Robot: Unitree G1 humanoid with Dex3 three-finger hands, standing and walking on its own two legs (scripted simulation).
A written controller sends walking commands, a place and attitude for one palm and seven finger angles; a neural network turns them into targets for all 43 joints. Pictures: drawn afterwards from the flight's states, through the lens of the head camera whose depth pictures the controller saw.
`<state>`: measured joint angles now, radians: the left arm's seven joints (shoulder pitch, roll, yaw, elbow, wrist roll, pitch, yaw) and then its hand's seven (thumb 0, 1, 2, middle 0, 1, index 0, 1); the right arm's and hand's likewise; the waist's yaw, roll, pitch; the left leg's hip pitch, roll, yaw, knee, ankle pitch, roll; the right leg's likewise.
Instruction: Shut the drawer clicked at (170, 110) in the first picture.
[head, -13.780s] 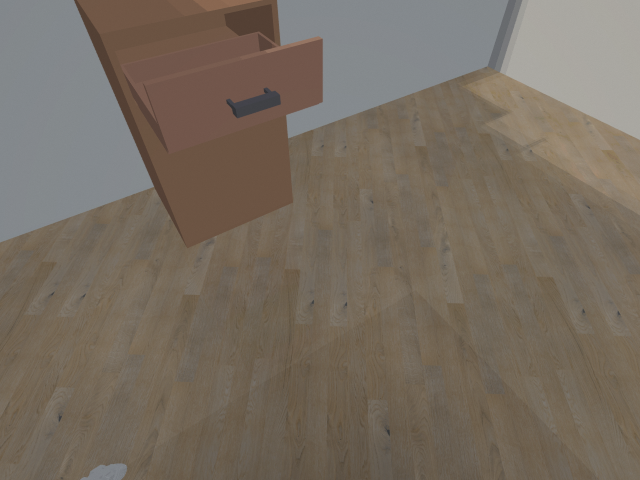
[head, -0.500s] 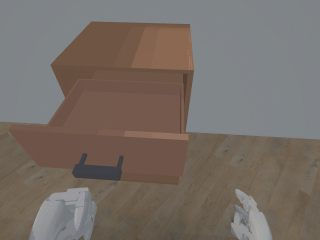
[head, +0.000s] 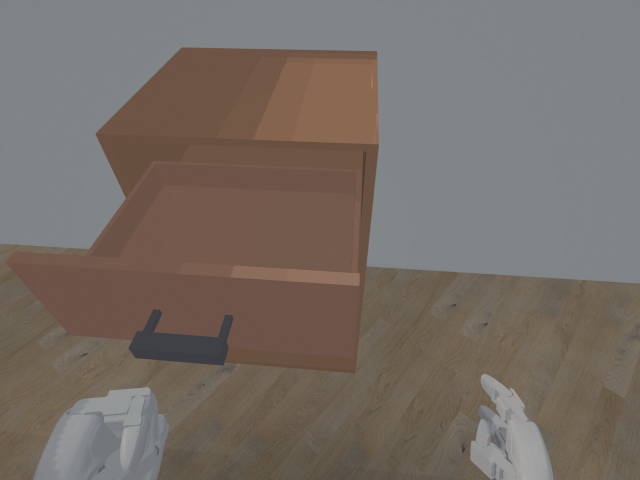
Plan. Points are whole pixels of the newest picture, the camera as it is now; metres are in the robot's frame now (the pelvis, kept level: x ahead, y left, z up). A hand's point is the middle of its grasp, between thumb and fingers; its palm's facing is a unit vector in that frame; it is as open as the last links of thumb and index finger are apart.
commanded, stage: bring the fist close to the handle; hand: left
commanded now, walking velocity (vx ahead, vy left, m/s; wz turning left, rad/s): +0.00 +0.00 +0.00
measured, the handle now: (185, 333) +0.31 +0.22 +0.01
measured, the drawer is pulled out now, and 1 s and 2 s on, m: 0.30 0.30 0.25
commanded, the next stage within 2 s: push the drawer shut in 1.26 s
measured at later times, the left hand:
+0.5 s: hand (173, 428) +0.17 +0.17 +0.05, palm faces -0.03 -1.00 -0.03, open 3.3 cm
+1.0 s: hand (198, 406) +0.21 +0.17 +0.01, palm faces -0.02 -1.00 -0.02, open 3.3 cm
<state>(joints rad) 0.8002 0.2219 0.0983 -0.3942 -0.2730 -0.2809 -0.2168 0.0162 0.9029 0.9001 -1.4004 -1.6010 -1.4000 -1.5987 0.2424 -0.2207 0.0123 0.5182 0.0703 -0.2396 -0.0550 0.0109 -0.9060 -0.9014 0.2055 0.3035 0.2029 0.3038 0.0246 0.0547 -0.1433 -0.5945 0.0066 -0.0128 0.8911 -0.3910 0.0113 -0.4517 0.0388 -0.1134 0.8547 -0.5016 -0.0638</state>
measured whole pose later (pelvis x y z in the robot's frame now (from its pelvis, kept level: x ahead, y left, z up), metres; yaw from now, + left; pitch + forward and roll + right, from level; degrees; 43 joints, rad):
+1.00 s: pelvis -0.01 +0.02 -0.04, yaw -2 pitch +15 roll -3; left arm 0.48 0.20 0.04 -0.14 -0.20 -0.38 -0.11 0.02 0.90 0.90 -1.40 -1.60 -1.40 -1.60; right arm 0.23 -0.22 0.02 0.48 0.03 -0.10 -0.03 0.01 -0.91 -0.90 0.21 0.30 0.21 0.30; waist -0.02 0.03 -0.16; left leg -0.93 0.01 0.00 1.14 -0.47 0.04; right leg -0.78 0.03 -0.11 1.10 -0.58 -0.05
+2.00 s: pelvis -0.01 +0.01 -0.04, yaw -1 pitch +15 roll -2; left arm 0.15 0.23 0.07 0.13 -0.20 -0.38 -0.11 -0.01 0.90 0.97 -1.40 -1.60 -1.40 -1.60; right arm 0.22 -0.26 0.03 0.55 0.03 -0.10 -0.04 0.01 -0.91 -0.90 0.21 0.30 0.20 0.30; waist -0.03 0.04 -0.14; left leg -0.93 0.01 -0.02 1.11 -0.45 0.02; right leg -0.78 0.04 -0.12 1.08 -0.57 -0.06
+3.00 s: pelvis -0.01 +0.02 -0.03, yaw -2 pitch +17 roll -2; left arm -0.38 0.27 0.17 0.67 -0.16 -0.42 -0.09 0.02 0.86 0.93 -1.40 -1.60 -1.40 -1.60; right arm 0.28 -0.26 0.02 0.63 0.02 -0.01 -0.01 0.00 -0.91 -0.90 0.21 0.30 0.20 0.30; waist -0.08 0.02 -0.13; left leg -0.94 0.02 0.01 1.07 -0.43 0.03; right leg -0.80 0.04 -0.09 1.05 -0.53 -0.05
